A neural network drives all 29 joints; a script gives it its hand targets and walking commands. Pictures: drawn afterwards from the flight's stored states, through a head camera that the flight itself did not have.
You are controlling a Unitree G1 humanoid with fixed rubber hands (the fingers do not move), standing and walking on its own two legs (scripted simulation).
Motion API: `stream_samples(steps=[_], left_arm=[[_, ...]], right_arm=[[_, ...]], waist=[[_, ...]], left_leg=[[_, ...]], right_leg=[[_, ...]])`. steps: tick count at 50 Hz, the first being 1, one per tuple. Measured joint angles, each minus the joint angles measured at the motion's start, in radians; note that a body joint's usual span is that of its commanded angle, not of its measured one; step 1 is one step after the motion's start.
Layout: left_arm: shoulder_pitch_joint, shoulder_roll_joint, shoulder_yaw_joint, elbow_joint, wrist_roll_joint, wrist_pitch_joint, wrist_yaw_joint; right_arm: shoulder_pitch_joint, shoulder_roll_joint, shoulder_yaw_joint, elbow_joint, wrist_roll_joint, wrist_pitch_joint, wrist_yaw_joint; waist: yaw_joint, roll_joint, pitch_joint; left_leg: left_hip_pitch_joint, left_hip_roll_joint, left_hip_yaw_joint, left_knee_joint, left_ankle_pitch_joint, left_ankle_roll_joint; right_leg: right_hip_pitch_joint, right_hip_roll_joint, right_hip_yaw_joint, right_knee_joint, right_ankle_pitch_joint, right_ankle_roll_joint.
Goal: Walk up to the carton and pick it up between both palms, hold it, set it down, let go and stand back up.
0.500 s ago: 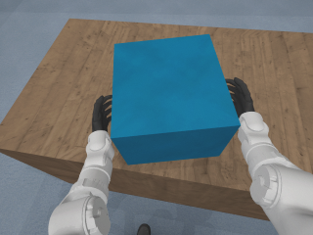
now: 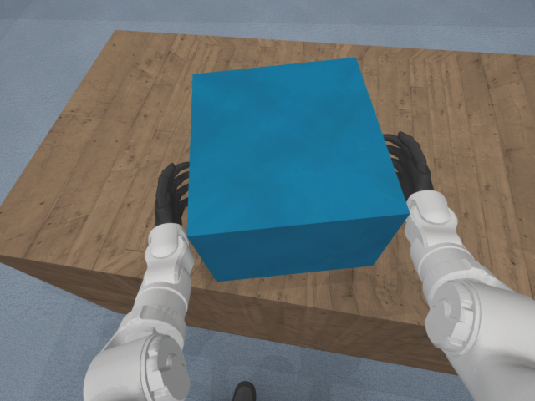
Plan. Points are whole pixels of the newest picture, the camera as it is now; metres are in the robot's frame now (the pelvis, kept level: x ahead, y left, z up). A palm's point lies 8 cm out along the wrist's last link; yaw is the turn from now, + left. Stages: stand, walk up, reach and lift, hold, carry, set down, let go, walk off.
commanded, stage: set down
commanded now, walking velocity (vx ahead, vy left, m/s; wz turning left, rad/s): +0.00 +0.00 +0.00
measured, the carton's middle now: (284, 172) +0.50 +0.09 -0.03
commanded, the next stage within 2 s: none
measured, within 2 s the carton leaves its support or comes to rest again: neither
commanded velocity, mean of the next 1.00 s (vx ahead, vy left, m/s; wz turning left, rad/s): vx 0.00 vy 0.00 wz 0.00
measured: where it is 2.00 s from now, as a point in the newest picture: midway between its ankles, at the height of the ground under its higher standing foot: outside the picture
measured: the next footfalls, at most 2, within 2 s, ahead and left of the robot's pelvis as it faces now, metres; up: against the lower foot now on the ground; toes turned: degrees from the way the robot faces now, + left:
none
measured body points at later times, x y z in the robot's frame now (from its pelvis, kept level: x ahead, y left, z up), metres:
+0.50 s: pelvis +0.00 +0.00 +0.00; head +0.13 +0.00 +0.43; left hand +0.37 +0.25 -0.01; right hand +0.49 -0.11 +0.01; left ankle +0.01 +0.13 -0.73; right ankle -0.03 -0.09 -0.73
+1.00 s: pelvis +0.00 +0.00 -0.02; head +0.14 -0.01 +0.41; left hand +0.38 +0.26 -0.03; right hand +0.51 -0.11 -0.02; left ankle +0.01 +0.13 -0.73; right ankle -0.03 -0.09 -0.73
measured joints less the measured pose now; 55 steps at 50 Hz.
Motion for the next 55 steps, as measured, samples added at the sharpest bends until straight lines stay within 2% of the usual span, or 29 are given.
stream_samples(steps=[17,27,31,41,47,55], left_arm=[[0.014,-0.009,0.027,-0.032,0.024,-0.003,-0.01],[-0.007,0.012,0.004,-0.023,0.035,-0.001,0.012],[-0.02,0.03,-0.051,-0.005,0.0,0.009,0.032],[-0.058,0.082,-0.24,0.124,-0.175,0.012,0.077],[-0.09,0.108,-0.316,0.197,-0.254,-0.008,0.058],[-0.109,0.136,-0.368,0.219,-0.321,-0.026,0.03]], right_arm=[[0.008,0.015,-0.012,-0.026,-0.016,-0.006,0.006],[-0.009,0.01,0.009,-0.02,0.009,-0.013,0.012],[-0.026,-0.013,0.088,0.002,0.081,-0.001,0.005],[-0.061,-0.078,0.376,0.08,0.343,0.05,-0.001],[-0.082,-0.107,0.503,0.117,0.454,0.046,0.015],[-0.095,-0.144,0.584,0.117,0.54,0.028,0.025]], waist=[[-0.009,-0.002,0.012],[-0.01,-0.015,0.029],[-0.001,-0.021,0.022],[0.039,0.0,-0.079],[0.059,0.018,-0.097],[0.059,0.031,-0.102]], left_leg=[[0.004,0.0,0.008,0.009,-0.009,0.003],[-0.008,0.004,0.014,0.016,-0.009,0.002],[-0.038,0.01,0.013,0.031,-0.012,0.002],[-0.174,0.026,-0.007,0.11,-0.04,0.001],[-0.224,0.028,-0.023,0.165,-0.06,-0.002],[-0.29,0.024,-0.036,0.217,-0.071,-0.003]], right_leg=[[0.002,-0.003,0.002,0.011,-0.009,0.003],[-0.013,-0.001,0.005,0.017,-0.006,0.002],[-0.038,0.004,0.005,0.021,-0.002,0.0],[-0.144,0.018,-0.009,0.046,-0.006,-0.001],[-0.188,0.019,-0.013,0.094,-0.027,0.001],[-0.258,0.017,-0.012,0.159,-0.045,0.003]])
